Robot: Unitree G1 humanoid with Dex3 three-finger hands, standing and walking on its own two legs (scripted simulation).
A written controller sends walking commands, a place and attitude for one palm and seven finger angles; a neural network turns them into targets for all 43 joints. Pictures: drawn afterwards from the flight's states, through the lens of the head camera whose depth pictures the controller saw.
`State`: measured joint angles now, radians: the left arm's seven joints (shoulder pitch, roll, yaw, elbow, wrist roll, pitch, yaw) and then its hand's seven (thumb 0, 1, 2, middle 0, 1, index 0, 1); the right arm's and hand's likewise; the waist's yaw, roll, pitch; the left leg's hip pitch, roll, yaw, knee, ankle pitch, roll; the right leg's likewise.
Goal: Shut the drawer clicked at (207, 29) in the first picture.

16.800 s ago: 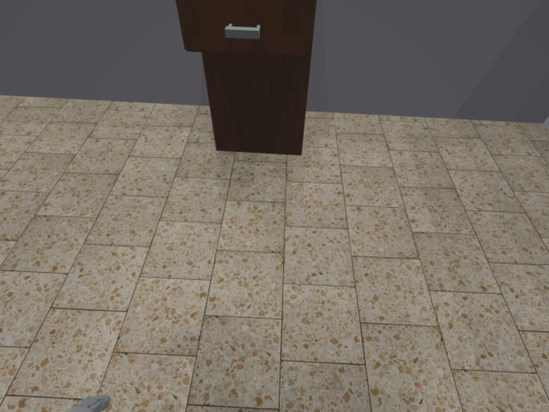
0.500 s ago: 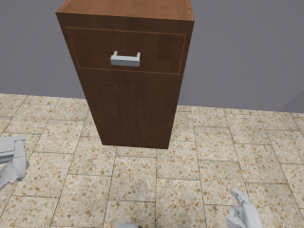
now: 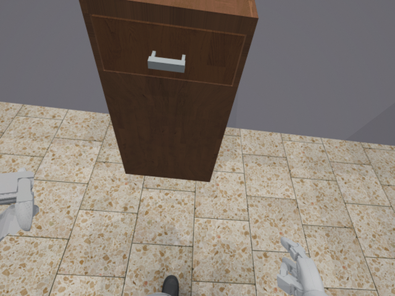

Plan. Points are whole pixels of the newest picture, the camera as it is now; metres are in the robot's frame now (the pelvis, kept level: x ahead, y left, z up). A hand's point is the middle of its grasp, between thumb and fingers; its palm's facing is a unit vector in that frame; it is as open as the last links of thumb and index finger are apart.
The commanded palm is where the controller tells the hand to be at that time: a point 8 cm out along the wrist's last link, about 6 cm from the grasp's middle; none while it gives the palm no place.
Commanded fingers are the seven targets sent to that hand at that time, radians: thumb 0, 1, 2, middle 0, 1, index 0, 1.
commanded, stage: step back with the hand held close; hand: left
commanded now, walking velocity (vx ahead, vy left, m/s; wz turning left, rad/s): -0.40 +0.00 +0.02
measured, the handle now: (167, 60) +0.75 +0.18 +0.03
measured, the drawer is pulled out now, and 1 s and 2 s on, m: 0.00 0.00 0.00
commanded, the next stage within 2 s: stop stepping back and stand still in 0.06 s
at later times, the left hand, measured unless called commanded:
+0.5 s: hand out of the picture +0.13 +0.27 +0.16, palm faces +0.42 -0.84 -0.35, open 3.2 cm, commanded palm +0.06 +0.30 +0.18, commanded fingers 0.00 0.90 0.90 -1.40 -1.60 -1.40 -1.60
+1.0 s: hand out of the picture +0.08 +0.30 +0.17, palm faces +0.31 -0.80 -0.52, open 3.2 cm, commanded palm +0.02 +0.34 +0.18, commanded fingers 0.00 0.90 0.90 -1.40 -1.60 -1.40 -1.60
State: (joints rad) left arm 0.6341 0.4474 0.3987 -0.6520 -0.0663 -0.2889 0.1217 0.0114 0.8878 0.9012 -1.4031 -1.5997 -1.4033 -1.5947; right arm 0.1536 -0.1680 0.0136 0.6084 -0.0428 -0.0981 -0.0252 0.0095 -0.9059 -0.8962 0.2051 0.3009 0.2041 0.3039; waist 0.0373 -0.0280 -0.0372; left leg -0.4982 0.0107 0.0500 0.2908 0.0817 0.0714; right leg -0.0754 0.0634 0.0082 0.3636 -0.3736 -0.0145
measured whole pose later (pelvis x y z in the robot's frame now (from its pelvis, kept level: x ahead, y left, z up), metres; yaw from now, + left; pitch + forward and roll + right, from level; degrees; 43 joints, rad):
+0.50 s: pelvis -0.06 +0.02 -0.02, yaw +2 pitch -4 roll -4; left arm 0.51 0.40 0.39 -0.56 -0.05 -0.21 0.12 0.01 0.88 0.90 -1.41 -1.60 -1.41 -1.59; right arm 0.28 -0.22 -0.01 0.67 -0.02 -0.10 -0.08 0.01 -0.91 -0.90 0.20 0.30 0.20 0.30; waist -0.03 0.00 0.02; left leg -0.48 -0.04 0.01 0.51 0.01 0.04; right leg -0.08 0.08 -0.01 0.68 -0.59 -0.03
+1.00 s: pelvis -0.10 +0.06 +0.00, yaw +1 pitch +1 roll +0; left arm 0.69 0.44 0.39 -0.66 -0.03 -0.22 0.14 0.01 0.89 0.90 -1.40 -1.60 -1.40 -1.59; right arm 0.20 -0.15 0.05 0.55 -0.01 -0.14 -0.04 0.01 -0.91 -0.90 0.21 0.30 0.21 0.30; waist 0.00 -0.04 0.03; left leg -0.30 -0.05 0.04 0.38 -0.11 0.05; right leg -0.18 0.02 -0.04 0.46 -0.37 0.00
